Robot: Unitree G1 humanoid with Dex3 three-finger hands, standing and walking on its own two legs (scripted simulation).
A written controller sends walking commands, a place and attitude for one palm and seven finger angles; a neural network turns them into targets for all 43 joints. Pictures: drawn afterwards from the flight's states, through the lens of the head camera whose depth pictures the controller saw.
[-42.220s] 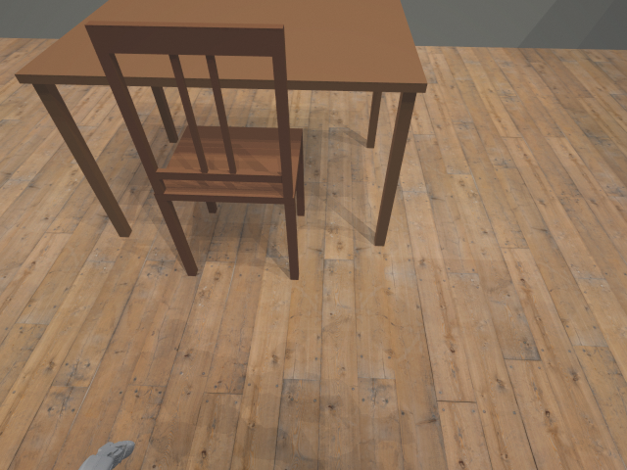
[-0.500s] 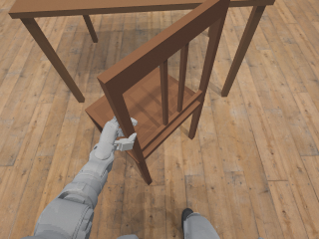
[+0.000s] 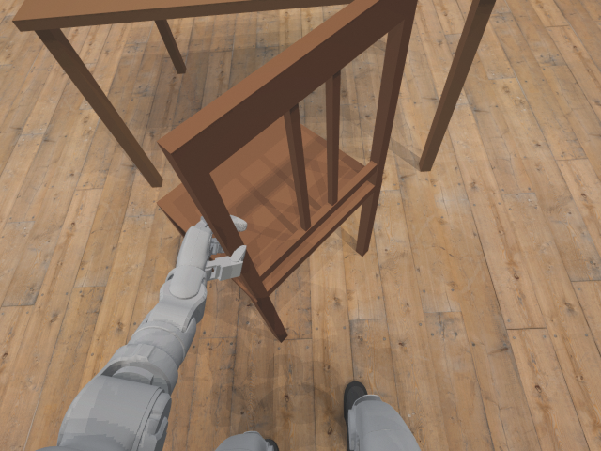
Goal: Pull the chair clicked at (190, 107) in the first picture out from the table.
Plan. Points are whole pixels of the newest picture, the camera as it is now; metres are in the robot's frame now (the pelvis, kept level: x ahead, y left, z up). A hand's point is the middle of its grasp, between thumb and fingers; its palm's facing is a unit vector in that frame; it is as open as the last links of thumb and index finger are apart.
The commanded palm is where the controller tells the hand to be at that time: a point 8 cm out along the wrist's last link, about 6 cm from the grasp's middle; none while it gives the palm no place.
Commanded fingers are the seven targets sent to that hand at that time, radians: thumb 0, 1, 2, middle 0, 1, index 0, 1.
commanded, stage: step backward, pulling the chair out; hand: left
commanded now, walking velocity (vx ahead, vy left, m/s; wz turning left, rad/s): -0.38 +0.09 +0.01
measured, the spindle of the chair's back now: (299, 178) +0.53 +0.00 -0.06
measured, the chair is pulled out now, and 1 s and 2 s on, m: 0.36 0.39 0.39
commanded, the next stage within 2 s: none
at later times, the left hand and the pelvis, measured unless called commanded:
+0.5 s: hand (232, 266) +0.37 +0.10 -0.05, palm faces -0.10 -0.95 -0.29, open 6.5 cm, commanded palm +0.37 +0.16 -0.04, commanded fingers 0.00 0.90 0.90 -0.50 -1.45 -0.50 -1.45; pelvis -0.02 +0.00 +0.00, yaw +2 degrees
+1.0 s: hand (228, 277) +0.35 +0.11 -0.05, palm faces -0.13 -0.95 -0.29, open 6.5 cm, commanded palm +0.36 +0.16 -0.04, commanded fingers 0.00 0.90 0.90 -0.50 -1.45 -0.50 -1.45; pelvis -0.02 +0.01 +0.00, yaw +1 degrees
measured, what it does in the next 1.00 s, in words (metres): stands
